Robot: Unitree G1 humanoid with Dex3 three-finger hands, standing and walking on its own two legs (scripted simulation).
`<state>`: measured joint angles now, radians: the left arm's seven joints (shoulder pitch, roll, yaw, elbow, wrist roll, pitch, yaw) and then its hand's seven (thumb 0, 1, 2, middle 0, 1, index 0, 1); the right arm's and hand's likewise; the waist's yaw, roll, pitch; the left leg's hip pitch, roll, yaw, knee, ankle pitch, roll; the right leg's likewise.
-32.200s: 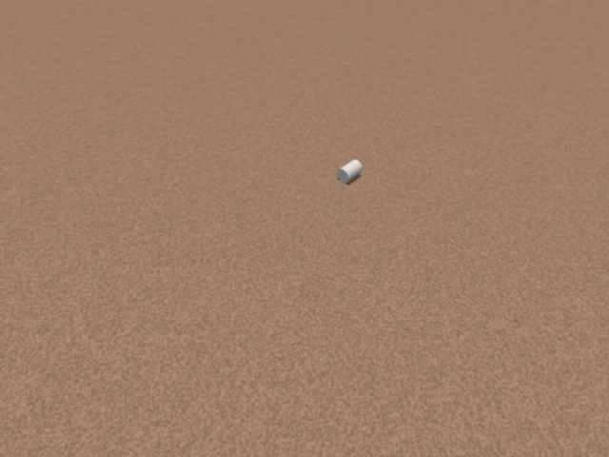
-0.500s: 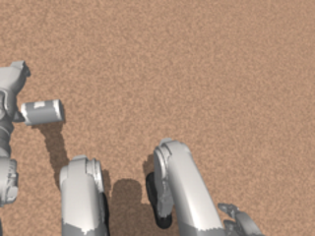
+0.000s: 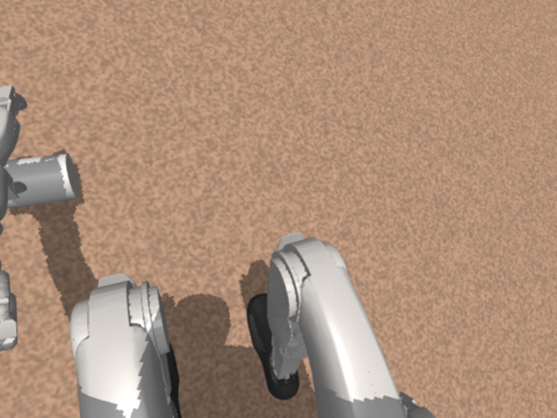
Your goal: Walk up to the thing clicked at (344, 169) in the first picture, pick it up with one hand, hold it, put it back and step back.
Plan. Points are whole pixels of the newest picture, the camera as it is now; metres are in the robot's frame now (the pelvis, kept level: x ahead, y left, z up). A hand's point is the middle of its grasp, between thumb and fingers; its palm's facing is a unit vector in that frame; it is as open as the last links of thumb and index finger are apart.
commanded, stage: home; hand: left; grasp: from above
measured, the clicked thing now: (35, 181) +0.51 +0.28 -0.30
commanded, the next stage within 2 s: none
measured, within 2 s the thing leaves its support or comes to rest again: neither
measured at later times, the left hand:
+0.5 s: hand out of the picture +0.34 +0.25 +0.05, palm faces -0.18 -0.79 -0.58, open 7.7 cm
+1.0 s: hand out of the picture +0.26 +0.21 +0.26, palm faces +0.18 -0.96 -0.21, open 7.4 cm
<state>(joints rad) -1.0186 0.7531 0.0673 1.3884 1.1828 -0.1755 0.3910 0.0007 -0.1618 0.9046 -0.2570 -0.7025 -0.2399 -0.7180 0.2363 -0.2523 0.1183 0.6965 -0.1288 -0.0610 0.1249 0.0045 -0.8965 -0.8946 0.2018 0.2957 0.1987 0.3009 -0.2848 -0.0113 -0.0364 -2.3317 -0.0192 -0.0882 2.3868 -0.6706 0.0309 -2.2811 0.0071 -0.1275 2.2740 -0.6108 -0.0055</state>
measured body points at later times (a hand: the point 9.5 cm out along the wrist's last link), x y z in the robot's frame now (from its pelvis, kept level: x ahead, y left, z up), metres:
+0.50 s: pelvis +0.01 +0.00 +0.17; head +0.17 +0.05 +0.59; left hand +0.35 +0.29 +0.09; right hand +0.19 -0.26 +0.06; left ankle +0.08 +0.11 -0.30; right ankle +0.11 -0.11 -0.30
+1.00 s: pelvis +0.06 +0.00 +0.34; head +0.13 +0.03 +0.79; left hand +0.25 +0.26 +0.27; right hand +0.25 -0.21 +0.26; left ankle +0.08 +0.11 -0.30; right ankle +0.11 -0.11 -0.30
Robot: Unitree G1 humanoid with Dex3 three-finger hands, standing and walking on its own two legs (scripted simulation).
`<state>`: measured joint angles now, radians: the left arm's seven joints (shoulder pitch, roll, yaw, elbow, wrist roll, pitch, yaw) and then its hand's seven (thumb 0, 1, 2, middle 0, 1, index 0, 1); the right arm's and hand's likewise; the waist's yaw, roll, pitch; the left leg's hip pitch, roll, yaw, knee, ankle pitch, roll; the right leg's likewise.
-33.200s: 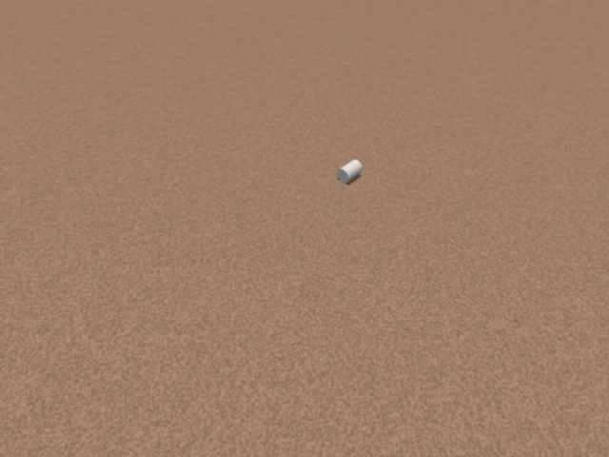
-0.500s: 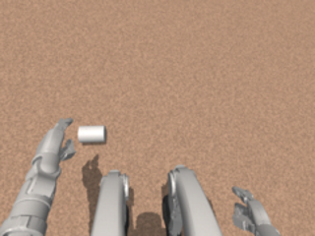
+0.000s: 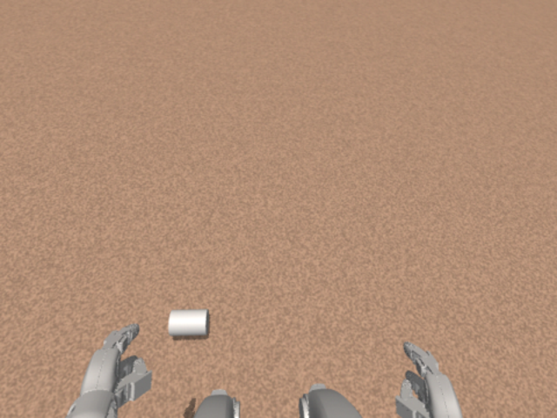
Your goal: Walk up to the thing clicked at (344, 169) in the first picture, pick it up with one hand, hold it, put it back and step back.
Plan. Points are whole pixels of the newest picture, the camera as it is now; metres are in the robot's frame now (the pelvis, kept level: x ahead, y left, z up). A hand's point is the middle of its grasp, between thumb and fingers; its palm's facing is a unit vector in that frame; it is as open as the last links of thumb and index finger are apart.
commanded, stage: home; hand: left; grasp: from above
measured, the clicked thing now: (189, 322) +0.48 +0.22 -0.64
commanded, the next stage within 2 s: none
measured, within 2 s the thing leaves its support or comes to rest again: neither
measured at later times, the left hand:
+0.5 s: hand (124, 411) +0.17 +0.18 -0.01, palm faces +0.08 -0.98 -0.18, open 7.4 cm
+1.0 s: hand (127, 402) +0.18 +0.18 -0.01, palm faces +0.06 -0.98 -0.19, open 7.4 cm
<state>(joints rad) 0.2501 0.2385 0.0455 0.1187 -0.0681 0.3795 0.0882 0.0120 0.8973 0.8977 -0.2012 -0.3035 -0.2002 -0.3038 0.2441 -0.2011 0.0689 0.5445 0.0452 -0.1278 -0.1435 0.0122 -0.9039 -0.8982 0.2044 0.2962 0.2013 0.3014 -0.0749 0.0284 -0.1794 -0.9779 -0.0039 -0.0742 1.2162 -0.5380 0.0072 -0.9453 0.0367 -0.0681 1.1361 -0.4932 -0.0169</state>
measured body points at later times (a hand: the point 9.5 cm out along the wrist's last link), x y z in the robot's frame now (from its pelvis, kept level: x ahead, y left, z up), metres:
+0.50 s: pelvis +0.02 +0.00 +0.04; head +0.03 +0.01 +0.49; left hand +0.16 +0.24 +0.00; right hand +0.19 -0.23 -0.01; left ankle +0.02 +0.11 -0.64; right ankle +0.03 -0.12 -0.64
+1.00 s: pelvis +0.02 +0.00 +0.04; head +0.04 +0.01 +0.49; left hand +0.17 +0.23 +0.00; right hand +0.18 -0.24 -0.02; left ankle +0.02 +0.11 -0.64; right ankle +0.03 -0.12 -0.64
